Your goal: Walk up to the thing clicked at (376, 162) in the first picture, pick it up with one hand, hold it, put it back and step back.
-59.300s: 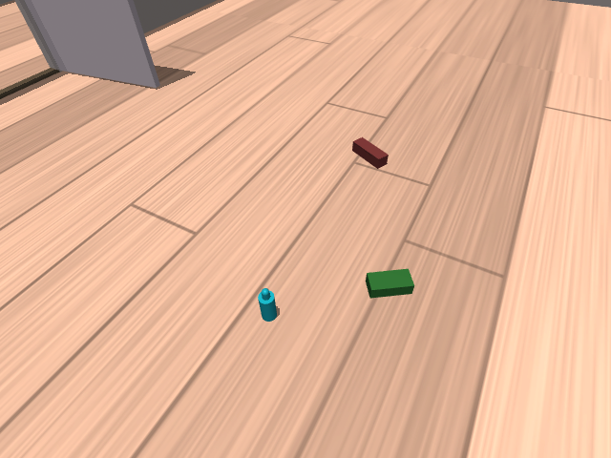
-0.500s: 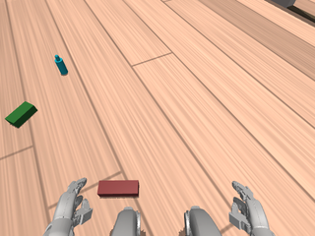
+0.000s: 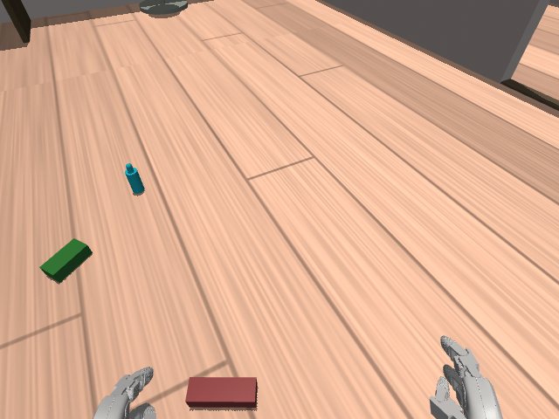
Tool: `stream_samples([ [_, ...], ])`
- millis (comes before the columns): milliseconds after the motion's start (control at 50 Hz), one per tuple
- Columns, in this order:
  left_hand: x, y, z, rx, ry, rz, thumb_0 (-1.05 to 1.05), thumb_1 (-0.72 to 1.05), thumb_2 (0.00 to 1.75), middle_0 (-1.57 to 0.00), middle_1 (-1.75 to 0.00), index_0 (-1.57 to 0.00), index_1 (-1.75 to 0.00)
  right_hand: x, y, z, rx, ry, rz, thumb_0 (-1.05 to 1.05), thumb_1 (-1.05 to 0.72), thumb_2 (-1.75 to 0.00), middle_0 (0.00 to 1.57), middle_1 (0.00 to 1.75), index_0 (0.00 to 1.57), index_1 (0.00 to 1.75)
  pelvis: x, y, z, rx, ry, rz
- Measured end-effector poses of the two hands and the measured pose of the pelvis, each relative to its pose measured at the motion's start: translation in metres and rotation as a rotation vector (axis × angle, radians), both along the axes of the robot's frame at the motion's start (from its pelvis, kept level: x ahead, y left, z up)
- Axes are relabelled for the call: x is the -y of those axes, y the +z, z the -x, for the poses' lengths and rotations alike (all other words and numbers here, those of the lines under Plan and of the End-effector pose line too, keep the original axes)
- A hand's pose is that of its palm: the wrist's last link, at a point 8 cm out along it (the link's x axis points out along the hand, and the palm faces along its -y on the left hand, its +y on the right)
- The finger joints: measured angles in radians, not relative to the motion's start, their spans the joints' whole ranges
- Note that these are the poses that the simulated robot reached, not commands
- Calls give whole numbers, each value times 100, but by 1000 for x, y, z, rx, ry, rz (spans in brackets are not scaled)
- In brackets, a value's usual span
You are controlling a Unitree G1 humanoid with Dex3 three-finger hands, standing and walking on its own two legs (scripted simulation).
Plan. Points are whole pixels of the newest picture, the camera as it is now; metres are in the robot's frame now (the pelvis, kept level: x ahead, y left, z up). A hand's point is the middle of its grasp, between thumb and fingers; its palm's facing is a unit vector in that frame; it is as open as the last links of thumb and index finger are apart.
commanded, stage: home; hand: left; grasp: from above
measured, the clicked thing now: (222, 392) +0.38 +0.19 -0.68
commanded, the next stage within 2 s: stand in 1.80 s
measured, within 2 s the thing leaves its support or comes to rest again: neither
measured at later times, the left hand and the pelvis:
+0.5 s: hand out of the picture +0.16 +0.18 -0.04, palm faces +0.05 -0.98 -0.20, open 7.4 cm; pelvis +0.00 +0.00 +0.00, yaw +0 degrees
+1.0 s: hand out of the picture +0.16 +0.18 -0.04, palm faces +0.05 -0.98 -0.20, open 7.4 cm; pelvis +0.00 +0.00 +0.00, yaw +0 degrees
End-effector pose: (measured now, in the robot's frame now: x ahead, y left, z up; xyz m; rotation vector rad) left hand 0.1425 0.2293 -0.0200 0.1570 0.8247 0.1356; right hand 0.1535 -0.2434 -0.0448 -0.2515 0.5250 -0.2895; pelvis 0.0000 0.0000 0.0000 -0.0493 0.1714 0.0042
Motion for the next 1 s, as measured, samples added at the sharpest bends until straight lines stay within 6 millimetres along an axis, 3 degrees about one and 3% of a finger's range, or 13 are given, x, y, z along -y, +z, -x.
stream_samples([
  [160, 1, 0, 1, 3, 0, 0, 1, 91, 90, -20, -29, -20, -29, -6, 0, -5, -2, 34, -3, 1, -90, -90, 20, 30, 21, 30, 1, 1, 1, 5, 3, -1],
  [560, 4, 1, -2, 10, -12, -8, 1, 91, 90, -20, -29, -20, -29, 0, -12, 15, -54, -4, -9, 1, -90, -90, 21, 30, 21, 30, 3, 1, 2, 11, -4, -5],
  [1000, 4, 2, -3, 11, -14, -13, 1, 91, 90, -20, -29, -20, -29, 1, -9, 7, -36, 3, -6, 1, -90, -90, 21, 30, 21, 30, 4, 0, 0, 6, -5, -5],
])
